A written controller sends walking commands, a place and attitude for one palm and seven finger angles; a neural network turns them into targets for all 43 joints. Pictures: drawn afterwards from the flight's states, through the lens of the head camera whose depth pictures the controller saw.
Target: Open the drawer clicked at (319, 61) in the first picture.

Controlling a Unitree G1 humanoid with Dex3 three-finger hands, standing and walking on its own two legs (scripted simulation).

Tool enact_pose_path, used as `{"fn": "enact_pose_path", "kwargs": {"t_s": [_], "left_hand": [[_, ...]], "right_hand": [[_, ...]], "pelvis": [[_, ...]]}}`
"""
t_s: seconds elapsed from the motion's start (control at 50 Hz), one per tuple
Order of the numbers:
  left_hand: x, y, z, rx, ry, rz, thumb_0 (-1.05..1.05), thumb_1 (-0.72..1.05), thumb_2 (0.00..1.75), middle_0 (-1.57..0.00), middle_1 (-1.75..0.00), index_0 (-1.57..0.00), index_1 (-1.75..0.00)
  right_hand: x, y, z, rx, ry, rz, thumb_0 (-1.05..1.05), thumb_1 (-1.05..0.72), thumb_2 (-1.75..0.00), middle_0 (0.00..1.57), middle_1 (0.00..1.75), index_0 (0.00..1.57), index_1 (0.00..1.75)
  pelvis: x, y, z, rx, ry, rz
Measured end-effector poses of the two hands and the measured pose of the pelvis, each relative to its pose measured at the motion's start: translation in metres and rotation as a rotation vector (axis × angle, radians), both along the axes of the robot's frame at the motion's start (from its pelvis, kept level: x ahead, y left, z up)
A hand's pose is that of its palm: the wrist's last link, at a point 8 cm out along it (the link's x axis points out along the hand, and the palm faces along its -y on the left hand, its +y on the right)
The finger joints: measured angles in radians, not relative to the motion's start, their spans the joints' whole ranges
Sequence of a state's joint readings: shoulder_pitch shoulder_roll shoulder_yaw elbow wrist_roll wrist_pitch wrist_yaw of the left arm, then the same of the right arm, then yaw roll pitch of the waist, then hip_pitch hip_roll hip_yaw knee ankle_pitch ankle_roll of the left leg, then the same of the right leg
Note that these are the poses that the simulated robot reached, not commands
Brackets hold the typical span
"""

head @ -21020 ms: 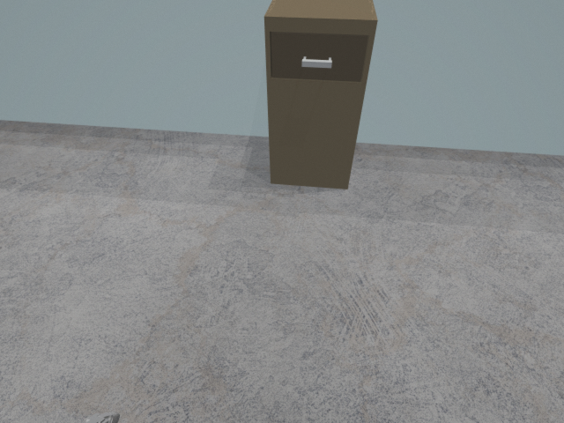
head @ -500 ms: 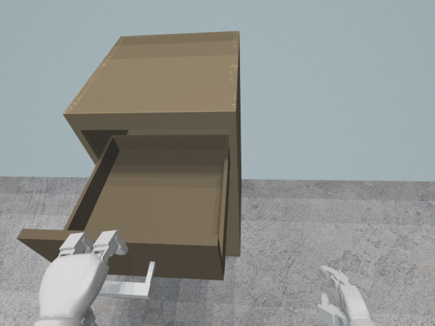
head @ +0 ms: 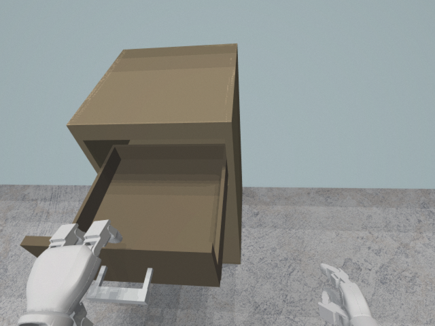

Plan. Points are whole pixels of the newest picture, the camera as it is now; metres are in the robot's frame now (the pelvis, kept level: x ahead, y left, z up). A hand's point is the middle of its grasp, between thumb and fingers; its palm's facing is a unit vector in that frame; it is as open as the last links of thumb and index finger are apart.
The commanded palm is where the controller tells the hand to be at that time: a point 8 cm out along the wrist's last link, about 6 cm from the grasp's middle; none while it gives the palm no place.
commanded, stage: lift the hand off the handle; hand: left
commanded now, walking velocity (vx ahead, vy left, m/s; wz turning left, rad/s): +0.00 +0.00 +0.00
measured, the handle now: (122, 283) +0.20 +0.24 -0.06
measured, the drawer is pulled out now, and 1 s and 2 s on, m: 0.30 0.30 0.30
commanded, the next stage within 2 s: draw the hand back to the body in 0.28 s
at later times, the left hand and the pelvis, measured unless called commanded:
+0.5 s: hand (78, 274) +0.16 +0.25 +0.08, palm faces +0.04 -0.13 -0.99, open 13.8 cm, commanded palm +0.14 +0.25 +0.14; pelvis +0.00 +0.02 +0.01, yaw +0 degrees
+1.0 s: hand (49, 266) +0.16 +0.28 +0.12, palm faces +0.07 -0.09 -0.99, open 13.8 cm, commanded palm +0.13 +0.27 +0.16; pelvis +0.00 +0.03 +0.01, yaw +1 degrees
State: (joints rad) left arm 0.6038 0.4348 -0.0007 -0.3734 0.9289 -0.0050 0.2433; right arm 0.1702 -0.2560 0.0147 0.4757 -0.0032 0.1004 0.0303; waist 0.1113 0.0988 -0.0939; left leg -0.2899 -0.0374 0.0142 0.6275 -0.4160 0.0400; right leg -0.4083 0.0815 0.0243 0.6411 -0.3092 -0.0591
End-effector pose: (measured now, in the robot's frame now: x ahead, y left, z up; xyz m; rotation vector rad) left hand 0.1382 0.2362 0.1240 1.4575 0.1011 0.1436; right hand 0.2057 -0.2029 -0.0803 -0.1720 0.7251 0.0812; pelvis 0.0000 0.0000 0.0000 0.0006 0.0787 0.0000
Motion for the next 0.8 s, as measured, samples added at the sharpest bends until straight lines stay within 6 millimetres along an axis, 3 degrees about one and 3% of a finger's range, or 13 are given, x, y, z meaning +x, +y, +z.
{"fn": "enact_pose_path", "kwargs": {"t_s": [0.18, 0.48, 0.62, 0.8], "left_hand": [[-0.009, 0.011, 0.013, 0.01, -0.013, 0.013, 0.0, -0.49, 0.3, -0.32, -1.2, -0.32, -1.2], [0.002, 0.014, 0.012, -0.027, -0.007, -0.04, 0.0, -0.49, 0.3, -0.32, -1.2, -0.32, -1.2], [0.0, 0.025, 0.026, -0.006, -0.049, -0.023, 0.0, -0.49, 0.3, -0.32, -1.2, -0.32, -1.2], [-0.001, 0.036, 0.027, -0.013, -0.017, 0.003, 0.0, -0.49, 0.3, -0.32, -1.2, -0.32, -1.2]], "right_hand": [[0.005, -0.001, 0.007, -0.039, -0.009, 0.013, 0.01, -0.91, -0.89, 0.2, 0.3, 0.2, 0.29], [-0.005, 0.024, 0.008, -0.011, 0.008, 0.018, 0.01, -0.91, -0.89, 0.2, 0.3, 0.2, 0.3], [-0.006, 0.032, 0.006, 0.006, 0.02, 0.017, 0.01, -0.91, -0.89, 0.2, 0.3, 0.2, 0.3], [0.0, 0.041, 0.009, -0.004, 0.021, 0.037, 0.01, -0.91, -0.89, 0.2, 0.3, 0.2, 0.3]], "pelvis": [[-0.003, 0.002, 0.003, -0.008, -0.018, 0.014], [-0.003, 0.018, 0.006, -0.016, -0.023, 0.002], [-0.001, 0.027, 0.006, -0.021, -0.027, 0.004], [0.0, 0.032, 0.008, -0.024, -0.037, 0.015]]}}
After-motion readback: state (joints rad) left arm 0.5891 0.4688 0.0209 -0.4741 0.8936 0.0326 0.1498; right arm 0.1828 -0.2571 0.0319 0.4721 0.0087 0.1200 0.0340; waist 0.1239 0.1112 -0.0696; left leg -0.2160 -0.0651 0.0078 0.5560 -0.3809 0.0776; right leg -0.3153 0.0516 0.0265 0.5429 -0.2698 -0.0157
